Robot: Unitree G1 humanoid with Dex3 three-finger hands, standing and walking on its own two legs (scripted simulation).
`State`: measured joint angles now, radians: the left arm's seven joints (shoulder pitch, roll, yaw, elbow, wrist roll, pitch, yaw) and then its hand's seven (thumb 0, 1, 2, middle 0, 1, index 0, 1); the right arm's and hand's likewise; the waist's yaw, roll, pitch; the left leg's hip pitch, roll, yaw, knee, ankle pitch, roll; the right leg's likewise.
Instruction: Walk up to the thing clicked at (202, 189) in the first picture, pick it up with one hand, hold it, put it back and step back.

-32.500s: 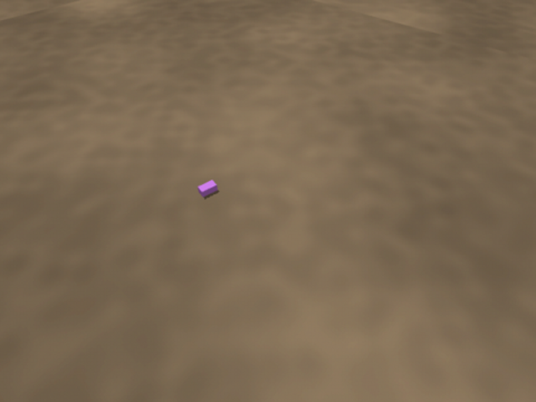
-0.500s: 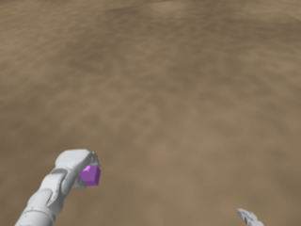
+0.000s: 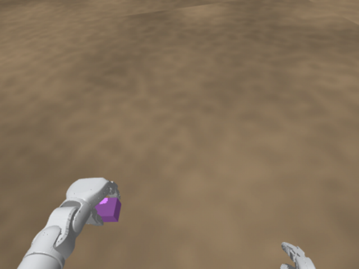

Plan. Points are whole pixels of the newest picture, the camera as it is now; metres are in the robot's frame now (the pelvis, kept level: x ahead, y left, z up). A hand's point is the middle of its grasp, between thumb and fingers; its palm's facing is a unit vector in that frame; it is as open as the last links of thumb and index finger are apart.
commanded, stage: hold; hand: left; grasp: from above
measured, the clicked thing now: (100, 210) +0.30 +0.22 -0.06
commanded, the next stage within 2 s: crouch in 0.56 s
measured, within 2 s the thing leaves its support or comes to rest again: neither
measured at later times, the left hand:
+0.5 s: hand (96, 205) +0.30 +0.22 -0.02, palm faces -0.45 -0.03 -0.89, open 7.8 cm
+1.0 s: hand (102, 211) +0.30 +0.23 -0.07, palm faces -0.45 +0.00 -0.89, open 7.8 cm
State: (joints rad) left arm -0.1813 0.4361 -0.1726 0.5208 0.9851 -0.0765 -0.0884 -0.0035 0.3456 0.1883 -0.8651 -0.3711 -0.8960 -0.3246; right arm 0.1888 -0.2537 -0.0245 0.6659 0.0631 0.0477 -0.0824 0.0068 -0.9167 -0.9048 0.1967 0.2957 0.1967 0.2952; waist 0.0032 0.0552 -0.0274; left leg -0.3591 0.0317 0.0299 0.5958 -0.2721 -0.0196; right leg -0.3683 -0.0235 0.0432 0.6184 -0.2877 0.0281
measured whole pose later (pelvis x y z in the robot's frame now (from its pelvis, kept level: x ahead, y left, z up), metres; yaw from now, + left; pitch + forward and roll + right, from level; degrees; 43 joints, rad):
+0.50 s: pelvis +0.01 +0.00 +0.01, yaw +0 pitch +2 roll +1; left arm -0.20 0.43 -0.18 0.56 1.00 -0.09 -0.08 0.00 0.34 0.20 -0.87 -0.36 -0.90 -0.31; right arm 0.19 -0.25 -0.03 0.67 0.07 0.07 -0.09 0.01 -0.91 -0.90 0.20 0.30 0.20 0.30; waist 0.00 0.05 -0.02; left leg -0.30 0.03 0.03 0.53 -0.25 -0.02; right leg -0.31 -0.03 0.05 0.55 -0.27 0.03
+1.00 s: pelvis +0.00 +0.00 -0.01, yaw +1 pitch +7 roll +0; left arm -0.31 0.42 -0.17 0.79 1.09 -0.17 0.09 0.00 0.31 0.24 -0.88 -0.37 -0.91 -0.32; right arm 0.18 -0.25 -0.03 0.67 0.04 0.09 -0.06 0.00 -0.91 -0.90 0.20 0.30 0.20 0.30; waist -0.02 0.02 -0.05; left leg -0.52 0.03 0.01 0.71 -0.31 -0.02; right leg -0.52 -0.02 0.03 0.72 -0.33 0.03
